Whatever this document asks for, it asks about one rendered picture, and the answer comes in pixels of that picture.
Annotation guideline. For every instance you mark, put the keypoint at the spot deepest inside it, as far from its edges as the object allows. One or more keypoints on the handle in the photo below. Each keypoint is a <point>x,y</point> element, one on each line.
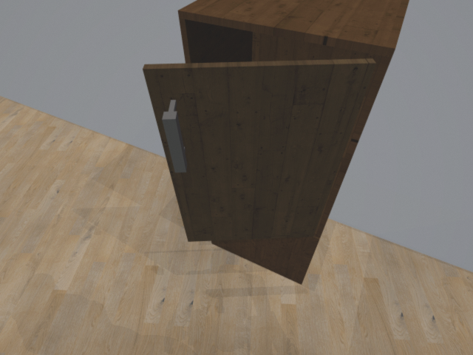
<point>174,138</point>

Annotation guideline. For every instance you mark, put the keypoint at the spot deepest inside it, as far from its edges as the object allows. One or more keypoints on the cupboard door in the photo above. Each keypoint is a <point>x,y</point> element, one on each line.
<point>263,139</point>

